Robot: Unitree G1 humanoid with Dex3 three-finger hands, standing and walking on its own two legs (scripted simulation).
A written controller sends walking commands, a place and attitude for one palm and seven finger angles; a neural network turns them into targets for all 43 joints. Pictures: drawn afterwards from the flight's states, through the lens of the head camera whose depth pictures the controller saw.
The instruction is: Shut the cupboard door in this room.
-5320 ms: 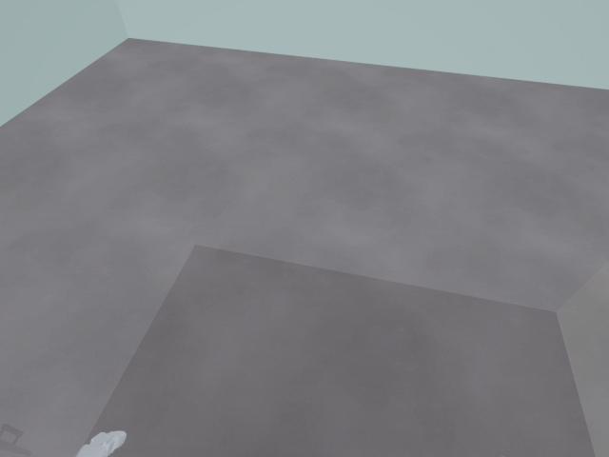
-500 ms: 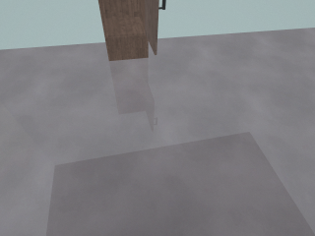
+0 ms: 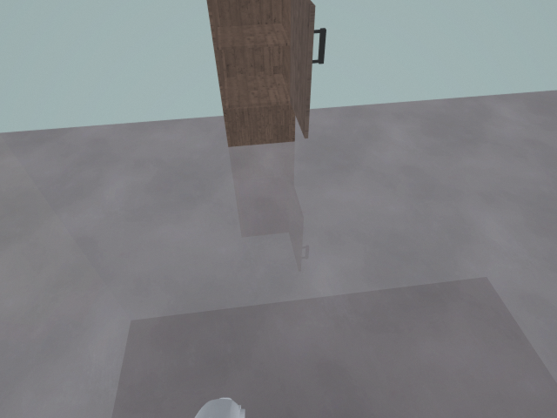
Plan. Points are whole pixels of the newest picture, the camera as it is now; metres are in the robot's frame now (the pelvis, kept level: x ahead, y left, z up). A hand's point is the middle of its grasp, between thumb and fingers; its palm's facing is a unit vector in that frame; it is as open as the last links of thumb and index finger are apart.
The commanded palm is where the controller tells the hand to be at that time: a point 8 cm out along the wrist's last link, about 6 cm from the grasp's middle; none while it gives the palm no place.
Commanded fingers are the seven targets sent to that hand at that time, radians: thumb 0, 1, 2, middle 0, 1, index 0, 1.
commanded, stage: turn or walk to find it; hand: left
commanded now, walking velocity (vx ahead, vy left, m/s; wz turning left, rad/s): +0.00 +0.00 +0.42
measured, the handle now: (317, 46) +1.54 -0.06 -0.06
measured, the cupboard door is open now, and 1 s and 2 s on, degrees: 93 93 93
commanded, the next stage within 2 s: stand and wait in 0.10 s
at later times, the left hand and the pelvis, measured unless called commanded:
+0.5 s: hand out of the picture +0.15 +0.28 -0.18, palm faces +0.13 -0.97 -0.18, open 7.4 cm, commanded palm none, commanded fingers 0.00 0.90 0.90 -0.20 -0.30 -0.20 -0.30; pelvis +0.13 +0.10 -0.01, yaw +3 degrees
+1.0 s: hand (143, 401) +0.19 +0.26 -0.17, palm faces +0.25 -0.94 -0.25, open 7.3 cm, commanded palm none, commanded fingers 0.00 0.90 0.90 -0.20 -0.30 -0.20 -0.30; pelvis +0.17 +0.06 +0.00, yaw +12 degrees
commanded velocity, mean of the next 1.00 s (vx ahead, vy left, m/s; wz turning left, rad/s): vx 0.08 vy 0.00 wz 0.20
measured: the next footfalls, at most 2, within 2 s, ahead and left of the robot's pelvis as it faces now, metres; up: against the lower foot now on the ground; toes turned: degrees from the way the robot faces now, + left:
left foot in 0.22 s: +0.23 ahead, +0.16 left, +0.00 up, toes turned +12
right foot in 0.82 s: +0.23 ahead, -0.04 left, +0.00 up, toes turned +2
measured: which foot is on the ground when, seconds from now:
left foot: up 0.00-0.20, down 0.22-0.82, up 0.84-1.00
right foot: down 0.00-0.22, up 0.24-0.80, down 0.82-1.00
